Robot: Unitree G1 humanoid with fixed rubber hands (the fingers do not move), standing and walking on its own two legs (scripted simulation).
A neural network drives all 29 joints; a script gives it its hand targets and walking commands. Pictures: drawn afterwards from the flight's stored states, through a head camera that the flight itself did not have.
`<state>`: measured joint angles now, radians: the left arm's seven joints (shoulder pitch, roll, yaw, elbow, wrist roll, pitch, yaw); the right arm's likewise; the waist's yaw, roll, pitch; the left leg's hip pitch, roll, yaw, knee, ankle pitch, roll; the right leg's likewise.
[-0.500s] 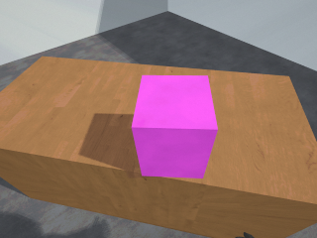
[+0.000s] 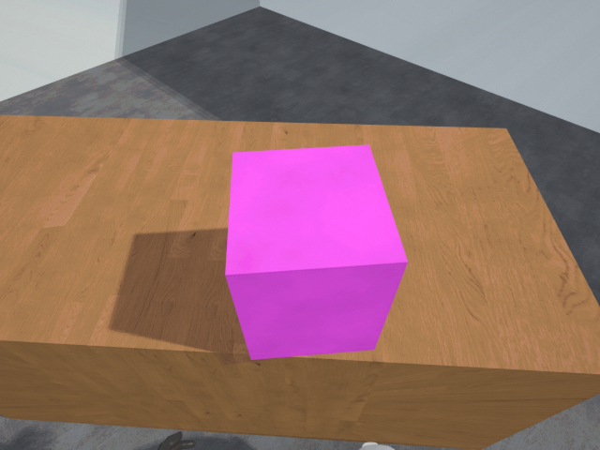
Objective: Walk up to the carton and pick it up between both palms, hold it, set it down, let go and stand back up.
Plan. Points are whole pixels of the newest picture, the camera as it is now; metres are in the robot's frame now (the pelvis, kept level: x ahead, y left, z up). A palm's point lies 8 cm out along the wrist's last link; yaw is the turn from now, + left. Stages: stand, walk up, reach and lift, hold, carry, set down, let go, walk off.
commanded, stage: walk up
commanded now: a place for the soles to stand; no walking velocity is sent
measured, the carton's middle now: (307, 256) +0.41 +0.00 +0.01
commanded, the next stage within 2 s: stand in 1.54 s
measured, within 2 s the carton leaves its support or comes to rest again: neither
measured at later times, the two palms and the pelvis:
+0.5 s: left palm out of the picture +0.13 +0.25 -0.12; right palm out of the picture +0.11 -0.20 -0.10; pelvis -0.01 +0.01 -0.01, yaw +2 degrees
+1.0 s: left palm out of the picture +0.15 +0.17 -0.08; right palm out of the picture +0.10 -0.25 -0.10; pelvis -0.01 -0.04 +0.01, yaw +1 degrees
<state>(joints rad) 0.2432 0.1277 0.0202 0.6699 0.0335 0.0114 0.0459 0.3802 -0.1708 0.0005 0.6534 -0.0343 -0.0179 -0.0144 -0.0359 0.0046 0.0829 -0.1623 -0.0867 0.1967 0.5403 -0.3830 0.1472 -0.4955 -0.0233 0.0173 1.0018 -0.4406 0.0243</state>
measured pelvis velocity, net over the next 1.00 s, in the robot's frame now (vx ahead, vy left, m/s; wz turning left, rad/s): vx -0.01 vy -0.04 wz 0.02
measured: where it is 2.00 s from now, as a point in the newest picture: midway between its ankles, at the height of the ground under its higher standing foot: outside the picture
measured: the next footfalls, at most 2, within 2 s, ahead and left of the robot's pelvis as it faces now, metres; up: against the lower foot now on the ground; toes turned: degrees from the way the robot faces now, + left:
right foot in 0.14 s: +0.11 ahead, -0.12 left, +0.00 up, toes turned -1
left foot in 0.36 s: +0.05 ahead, +0.12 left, +0.00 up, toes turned +3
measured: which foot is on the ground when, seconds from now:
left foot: down 0.00-0.16, up 0.18-0.34, down 0.36-1.00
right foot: up 0.00-0.12, down 0.14-0.38, up 0.40-0.70, down 0.72-1.00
